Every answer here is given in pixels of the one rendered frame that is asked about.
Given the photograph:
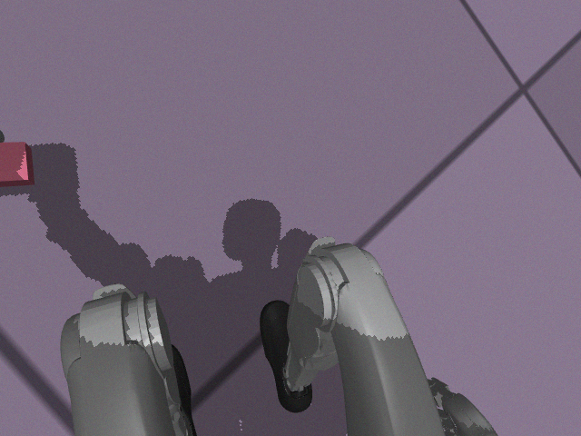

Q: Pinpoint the right robot foot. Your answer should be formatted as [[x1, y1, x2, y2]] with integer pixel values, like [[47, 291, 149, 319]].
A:
[[260, 301, 312, 413]]

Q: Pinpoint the left robot foot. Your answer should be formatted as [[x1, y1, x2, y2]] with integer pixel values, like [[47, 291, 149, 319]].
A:
[[172, 345, 197, 436]]

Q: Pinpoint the right robot hand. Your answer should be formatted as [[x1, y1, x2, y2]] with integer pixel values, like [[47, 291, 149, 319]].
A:
[[428, 377, 498, 436]]

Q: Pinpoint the small box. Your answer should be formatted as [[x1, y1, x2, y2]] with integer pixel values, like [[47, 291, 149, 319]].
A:
[[0, 142, 34, 187]]

